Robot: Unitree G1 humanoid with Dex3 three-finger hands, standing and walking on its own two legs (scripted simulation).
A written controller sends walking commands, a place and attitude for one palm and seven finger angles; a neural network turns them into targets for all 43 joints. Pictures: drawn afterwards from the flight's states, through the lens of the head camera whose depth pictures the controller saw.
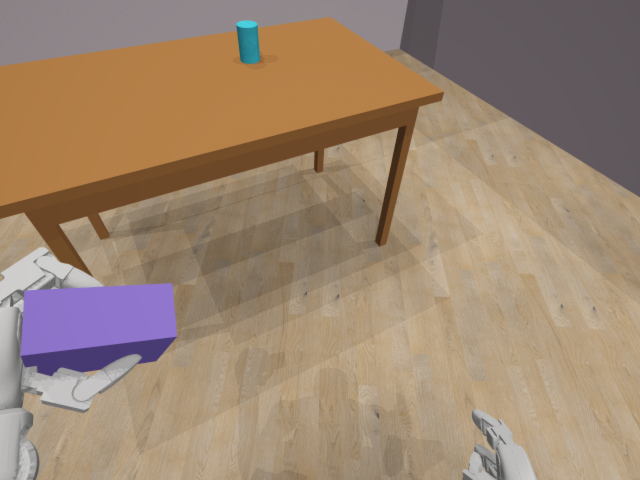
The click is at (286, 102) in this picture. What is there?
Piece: table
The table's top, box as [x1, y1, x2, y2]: [0, 17, 443, 218]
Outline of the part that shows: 443,91 330,17 258,28 260,60 253,64 246,64 240,61 236,31 0,66 0,218 441,100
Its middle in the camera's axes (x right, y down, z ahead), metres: -0.31 -0.47 +1.17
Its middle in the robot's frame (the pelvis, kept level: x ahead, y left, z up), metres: +1.17 +0.37 -0.08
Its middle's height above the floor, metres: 0.70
